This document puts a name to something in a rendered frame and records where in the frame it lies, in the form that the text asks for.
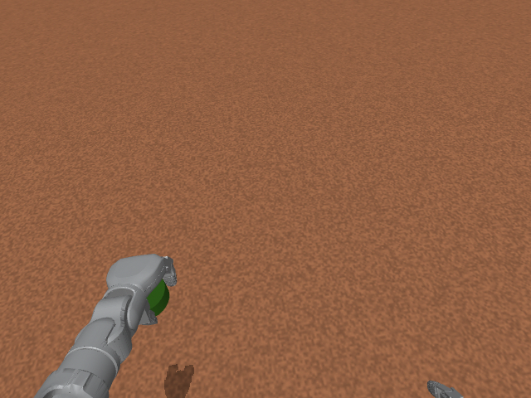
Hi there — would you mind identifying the right robot hand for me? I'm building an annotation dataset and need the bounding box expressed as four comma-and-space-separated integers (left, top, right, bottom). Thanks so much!
427, 381, 464, 398

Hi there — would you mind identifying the left robot hand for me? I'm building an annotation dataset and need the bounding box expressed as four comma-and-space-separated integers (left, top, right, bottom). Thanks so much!
106, 254, 177, 325

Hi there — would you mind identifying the tin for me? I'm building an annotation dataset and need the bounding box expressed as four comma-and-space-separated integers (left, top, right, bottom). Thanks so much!
146, 279, 169, 316

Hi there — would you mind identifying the left robot arm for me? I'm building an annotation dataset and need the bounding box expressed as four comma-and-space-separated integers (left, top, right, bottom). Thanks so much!
33, 284, 147, 398

